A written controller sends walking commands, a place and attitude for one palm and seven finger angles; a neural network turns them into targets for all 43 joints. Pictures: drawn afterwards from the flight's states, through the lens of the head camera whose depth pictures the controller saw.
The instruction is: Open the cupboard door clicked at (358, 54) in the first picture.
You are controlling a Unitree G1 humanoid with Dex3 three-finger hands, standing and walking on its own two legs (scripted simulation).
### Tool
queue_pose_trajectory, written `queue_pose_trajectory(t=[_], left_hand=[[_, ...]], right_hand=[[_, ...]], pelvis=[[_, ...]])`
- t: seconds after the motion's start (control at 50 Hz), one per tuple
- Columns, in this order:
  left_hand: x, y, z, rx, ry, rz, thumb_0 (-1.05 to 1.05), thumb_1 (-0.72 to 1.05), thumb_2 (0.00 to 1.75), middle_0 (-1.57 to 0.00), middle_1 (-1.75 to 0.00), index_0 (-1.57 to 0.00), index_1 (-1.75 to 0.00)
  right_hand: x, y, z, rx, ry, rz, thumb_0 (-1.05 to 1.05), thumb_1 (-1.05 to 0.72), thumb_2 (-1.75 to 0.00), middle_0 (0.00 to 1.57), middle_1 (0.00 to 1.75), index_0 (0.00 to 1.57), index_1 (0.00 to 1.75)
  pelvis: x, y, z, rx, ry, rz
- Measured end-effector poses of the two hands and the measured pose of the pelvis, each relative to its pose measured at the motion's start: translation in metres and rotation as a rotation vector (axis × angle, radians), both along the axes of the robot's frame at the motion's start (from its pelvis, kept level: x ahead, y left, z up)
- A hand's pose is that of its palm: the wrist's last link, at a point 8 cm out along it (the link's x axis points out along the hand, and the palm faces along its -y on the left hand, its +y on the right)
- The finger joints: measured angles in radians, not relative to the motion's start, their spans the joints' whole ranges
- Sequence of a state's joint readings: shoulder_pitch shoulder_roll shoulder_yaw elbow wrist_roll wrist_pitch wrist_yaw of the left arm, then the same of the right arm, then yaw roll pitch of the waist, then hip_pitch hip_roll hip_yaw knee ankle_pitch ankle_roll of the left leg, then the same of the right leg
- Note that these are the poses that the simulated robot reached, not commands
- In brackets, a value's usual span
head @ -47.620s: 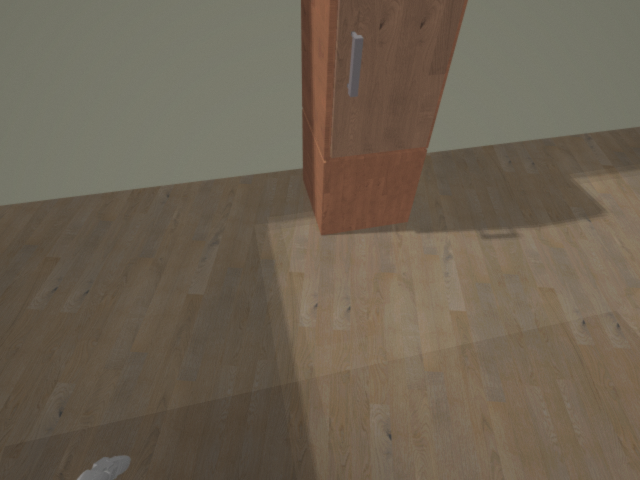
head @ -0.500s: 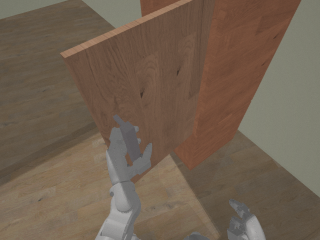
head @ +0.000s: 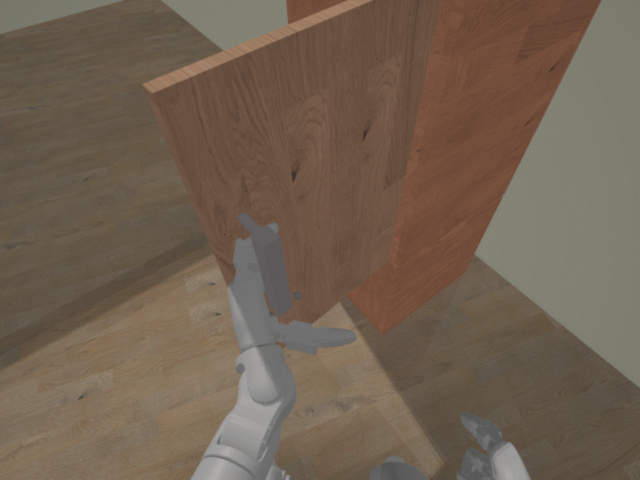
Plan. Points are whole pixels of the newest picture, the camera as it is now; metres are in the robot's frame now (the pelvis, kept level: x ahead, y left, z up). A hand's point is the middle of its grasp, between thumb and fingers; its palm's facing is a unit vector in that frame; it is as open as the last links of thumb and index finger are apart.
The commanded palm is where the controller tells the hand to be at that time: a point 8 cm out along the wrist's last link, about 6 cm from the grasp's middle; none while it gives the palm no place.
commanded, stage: open thumb and fingers to let go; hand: left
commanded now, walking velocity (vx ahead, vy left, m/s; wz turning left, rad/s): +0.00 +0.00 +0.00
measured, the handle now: (264, 266) +0.37 +0.09 +0.05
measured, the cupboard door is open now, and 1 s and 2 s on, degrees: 95 97 97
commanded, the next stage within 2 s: slide the hand sideways off the handle in 0.04 s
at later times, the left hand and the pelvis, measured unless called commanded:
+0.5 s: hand (285, 317) +0.30 +0.06 +0.06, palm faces -0.16 -0.99 +0.04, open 16.2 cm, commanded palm +0.27 +0.11 +0.05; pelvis +0.00 +0.02 +0.00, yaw +0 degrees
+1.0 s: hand (252, 352) +0.26 +0.09 +0.05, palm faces -0.12 -0.99 +0.00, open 16.2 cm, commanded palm +0.23 +0.15 +0.05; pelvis +0.03 +0.02 -0.01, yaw +0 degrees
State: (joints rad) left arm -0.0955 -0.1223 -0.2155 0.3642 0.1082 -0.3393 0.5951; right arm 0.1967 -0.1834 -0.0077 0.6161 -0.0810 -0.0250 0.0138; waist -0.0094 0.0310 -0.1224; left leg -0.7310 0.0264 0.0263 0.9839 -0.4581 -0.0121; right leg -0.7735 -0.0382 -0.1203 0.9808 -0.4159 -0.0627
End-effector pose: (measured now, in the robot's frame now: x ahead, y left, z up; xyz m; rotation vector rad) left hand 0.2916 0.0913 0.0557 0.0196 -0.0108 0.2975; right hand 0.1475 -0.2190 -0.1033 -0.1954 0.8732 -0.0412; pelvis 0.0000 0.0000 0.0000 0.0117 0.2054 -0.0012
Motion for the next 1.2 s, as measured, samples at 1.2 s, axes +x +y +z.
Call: queue_pose_trajectory(t=[1.2], left_hand=[[-0.073, 0.076, -0.003, -0.008, 0.074, -0.387, -0.01, -0.50, 0.31, -0.16, -0.31, -0.18, -0.31]], right_hand=[[0.058, 0.014, 0.021, 0.005, -0.186, 0.015, 0.01, -0.90, -0.90, 0.20, 0.29, 0.20, 0.30]], pelvis=[[0.031, 0.013, -0.013, -0.020, 0.031, 0.003]])
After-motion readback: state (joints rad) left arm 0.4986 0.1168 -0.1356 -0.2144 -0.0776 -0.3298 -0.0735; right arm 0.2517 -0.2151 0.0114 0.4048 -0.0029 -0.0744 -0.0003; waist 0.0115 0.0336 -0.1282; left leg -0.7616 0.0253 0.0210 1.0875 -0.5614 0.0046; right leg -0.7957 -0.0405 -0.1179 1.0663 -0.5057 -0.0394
